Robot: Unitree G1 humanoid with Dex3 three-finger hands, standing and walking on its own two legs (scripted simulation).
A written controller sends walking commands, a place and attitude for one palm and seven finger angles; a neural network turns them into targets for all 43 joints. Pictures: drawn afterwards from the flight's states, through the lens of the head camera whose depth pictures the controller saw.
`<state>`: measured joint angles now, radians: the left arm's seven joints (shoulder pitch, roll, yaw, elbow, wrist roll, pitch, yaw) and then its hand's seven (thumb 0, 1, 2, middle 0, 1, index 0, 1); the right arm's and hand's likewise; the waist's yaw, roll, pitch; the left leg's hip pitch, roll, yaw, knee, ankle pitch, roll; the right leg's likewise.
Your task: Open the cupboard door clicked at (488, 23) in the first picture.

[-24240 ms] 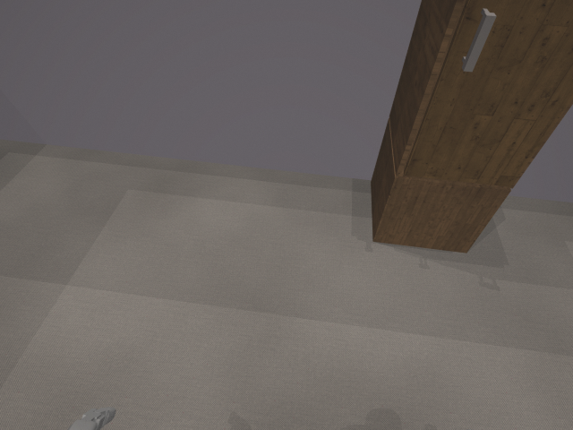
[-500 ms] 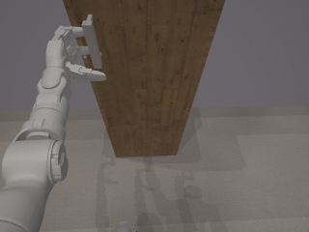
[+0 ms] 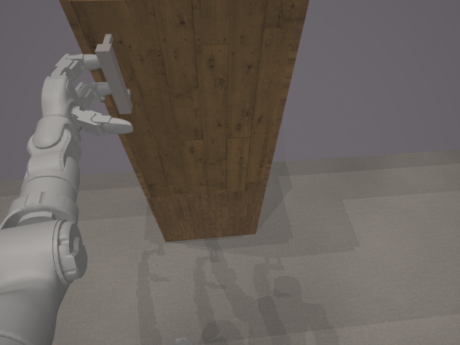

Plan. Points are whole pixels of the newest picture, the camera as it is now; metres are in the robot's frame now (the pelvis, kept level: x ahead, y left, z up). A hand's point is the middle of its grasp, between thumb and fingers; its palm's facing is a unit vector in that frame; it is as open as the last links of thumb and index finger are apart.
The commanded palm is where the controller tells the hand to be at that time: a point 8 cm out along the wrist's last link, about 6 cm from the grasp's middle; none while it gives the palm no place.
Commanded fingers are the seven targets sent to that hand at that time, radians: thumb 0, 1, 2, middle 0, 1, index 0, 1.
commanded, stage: move the hooked fingers beside the handle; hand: left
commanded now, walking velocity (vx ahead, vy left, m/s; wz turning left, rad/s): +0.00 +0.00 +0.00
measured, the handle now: (117, 75) +0.56 +0.18 +0.16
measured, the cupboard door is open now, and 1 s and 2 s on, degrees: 0 0 0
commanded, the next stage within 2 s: slide the fingers in behind the handle in 1.52 s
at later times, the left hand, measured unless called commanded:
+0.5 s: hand (77, 105) +0.47 +0.23 +0.16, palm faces +0.08 -1.00 +0.02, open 14.0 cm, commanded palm +0.45 +0.28 +0.15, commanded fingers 0.00 -0.50 0.30 -0.30 -1.20 -0.30 -1.20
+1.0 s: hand (69, 104) +0.48 +0.24 +0.16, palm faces +0.06 -1.00 +0.02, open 14.0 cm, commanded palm +0.45 +0.29 +0.15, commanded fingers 0.00 -0.50 0.30 -0.30 -1.20 -0.30 -1.20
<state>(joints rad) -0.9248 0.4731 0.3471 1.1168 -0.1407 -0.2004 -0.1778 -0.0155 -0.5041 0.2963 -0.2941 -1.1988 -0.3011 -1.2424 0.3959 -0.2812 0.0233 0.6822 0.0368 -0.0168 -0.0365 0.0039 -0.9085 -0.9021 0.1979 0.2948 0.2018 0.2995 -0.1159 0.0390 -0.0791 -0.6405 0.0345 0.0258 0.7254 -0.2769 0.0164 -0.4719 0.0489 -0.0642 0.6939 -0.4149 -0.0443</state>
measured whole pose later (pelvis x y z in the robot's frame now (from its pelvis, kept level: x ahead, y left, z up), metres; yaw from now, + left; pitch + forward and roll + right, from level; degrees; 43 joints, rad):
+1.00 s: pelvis +0.00 +0.02 +0.00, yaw -1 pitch +11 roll -2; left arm -0.87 0.56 0.40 1.10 -0.16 -0.19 -0.29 -0.02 -0.50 0.30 -0.29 -1.20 -0.29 -1.20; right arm 0.41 -0.28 0.03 0.66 0.05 0.03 -0.06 0.00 -0.91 -0.90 0.20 0.29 0.20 0.30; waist -0.12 0.03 -0.08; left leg -0.63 0.03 0.04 0.73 -0.28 0.04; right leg -0.45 0.04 -0.05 0.67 -0.40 -0.02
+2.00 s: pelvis +0.01 +0.01 +0.00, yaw -1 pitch +10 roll -1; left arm -0.83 0.47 0.38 1.01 -0.16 -0.15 -0.22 -0.02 -0.50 0.30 -0.29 -1.20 -0.30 -1.20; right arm 0.39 -0.28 0.02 0.65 0.04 0.03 -0.04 0.00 -0.91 -0.90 0.20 0.29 0.20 0.30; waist -0.11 0.04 -0.09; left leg -0.60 0.04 0.04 0.72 -0.30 0.02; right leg -0.43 0.05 -0.04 0.67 -0.42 -0.04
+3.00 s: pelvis +0.00 +0.01 +0.00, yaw +2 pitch +10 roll -2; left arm -0.92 0.36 0.19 1.05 -0.18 -0.18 -0.04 -0.02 -0.50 0.30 -0.19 -1.19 -0.18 -1.18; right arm 0.35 -0.26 0.01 0.73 0.03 -0.07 -0.02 0.00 -0.91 -0.90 0.20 0.29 0.20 0.30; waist -0.07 0.04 -0.07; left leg -0.62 0.01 0.00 0.73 -0.28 0.03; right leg -0.44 0.03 -0.09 0.69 -0.42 -0.03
